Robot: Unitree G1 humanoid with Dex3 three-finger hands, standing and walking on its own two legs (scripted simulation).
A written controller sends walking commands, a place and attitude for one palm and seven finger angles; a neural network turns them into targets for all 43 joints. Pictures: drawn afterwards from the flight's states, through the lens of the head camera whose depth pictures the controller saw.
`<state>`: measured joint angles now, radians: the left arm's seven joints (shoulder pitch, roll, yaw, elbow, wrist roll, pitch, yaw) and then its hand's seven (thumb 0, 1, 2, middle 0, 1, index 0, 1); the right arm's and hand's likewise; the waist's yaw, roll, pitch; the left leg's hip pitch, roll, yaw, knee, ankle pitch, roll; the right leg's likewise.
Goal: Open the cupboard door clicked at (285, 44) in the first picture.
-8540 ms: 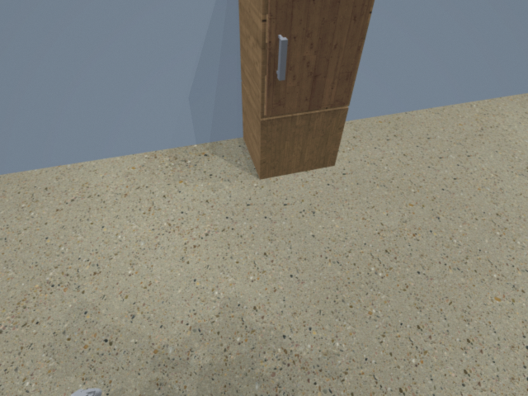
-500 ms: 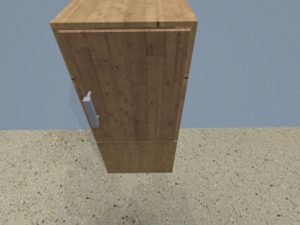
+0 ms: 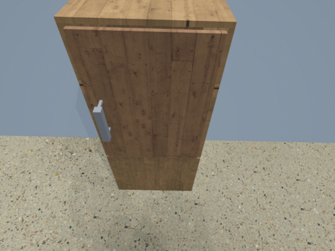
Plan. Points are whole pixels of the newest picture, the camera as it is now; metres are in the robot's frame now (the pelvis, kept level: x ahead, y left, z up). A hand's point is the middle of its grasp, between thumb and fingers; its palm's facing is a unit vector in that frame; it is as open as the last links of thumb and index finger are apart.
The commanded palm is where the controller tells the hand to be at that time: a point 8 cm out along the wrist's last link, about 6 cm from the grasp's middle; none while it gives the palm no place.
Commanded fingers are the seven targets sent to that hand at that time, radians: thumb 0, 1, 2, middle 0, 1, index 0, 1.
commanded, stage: come to a stop and stand still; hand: left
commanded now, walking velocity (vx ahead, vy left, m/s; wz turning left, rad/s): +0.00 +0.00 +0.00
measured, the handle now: (104, 121) +0.54 +0.26 -0.07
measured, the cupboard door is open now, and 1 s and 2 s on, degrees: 0 0 0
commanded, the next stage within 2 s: look again from close up in 0.30 s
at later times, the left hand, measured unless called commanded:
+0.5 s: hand out of the picture +0.00 +0.18 -0.18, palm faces +0.01 -0.98 -0.21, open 7.4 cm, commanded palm none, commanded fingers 0.00 0.90 0.90 -0.20 -0.30 -0.20 -0.30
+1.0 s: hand out of the picture +0.00 +0.22 -0.18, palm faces -0.01 -0.97 -0.23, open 7.4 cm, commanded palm +0.08 +0.27 -0.07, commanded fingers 0.00 0.88 0.89 -0.20 -0.31 -0.20 -0.31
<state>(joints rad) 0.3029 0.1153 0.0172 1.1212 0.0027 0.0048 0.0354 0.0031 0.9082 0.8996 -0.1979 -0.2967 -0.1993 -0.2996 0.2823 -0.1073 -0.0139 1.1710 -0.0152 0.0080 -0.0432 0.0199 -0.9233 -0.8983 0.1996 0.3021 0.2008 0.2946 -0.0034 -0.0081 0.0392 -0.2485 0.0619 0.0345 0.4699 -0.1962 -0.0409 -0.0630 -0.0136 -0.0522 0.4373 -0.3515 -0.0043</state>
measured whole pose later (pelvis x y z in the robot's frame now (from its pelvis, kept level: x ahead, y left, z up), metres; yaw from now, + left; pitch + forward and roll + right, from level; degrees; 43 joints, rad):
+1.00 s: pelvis -0.01 +0.03 +0.00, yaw -1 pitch +0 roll +0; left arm 0.30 0.22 0.00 1.04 0.01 0.00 0.02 0.00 0.91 0.90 -0.20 -0.30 -0.20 -0.30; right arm 0.26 -0.18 0.00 1.05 -0.01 0.00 -0.01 0.00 -0.91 -0.90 0.20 0.30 0.20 0.29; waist 0.00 -0.01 0.04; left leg -0.31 0.03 0.06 0.53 -0.22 0.00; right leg -0.14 -0.05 -0.03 0.52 -0.37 0.03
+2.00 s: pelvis -0.06 +0.02 -0.11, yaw -2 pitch +17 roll -3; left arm 0.26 0.29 0.34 0.19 -0.35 -0.42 -0.39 0.00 -0.07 0.49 -0.27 -0.92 -0.27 -0.92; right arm 0.27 -0.25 -0.04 0.61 0.02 -0.21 -0.09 0.01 -0.90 -0.90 0.20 0.30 0.20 0.30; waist -0.01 0.03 -0.17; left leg -1.11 0.09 -0.02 1.22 -0.42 0.00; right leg -0.91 -0.01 -0.06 1.23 -0.62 0.02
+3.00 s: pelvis -0.06 +0.02 -0.10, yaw -2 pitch +17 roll -4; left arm 0.02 0.38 0.43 0.39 -0.36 -0.37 -0.47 -0.01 -0.50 0.30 -0.30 -1.20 -0.30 -1.20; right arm 0.28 -0.27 0.01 0.56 0.02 -0.16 -0.08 0.01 -0.90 -0.90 0.20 0.30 0.20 0.30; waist -0.01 0.03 -0.16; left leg -1.09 0.10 -0.03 1.21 -0.42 -0.01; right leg -0.89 0.01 -0.07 1.20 -0.61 0.01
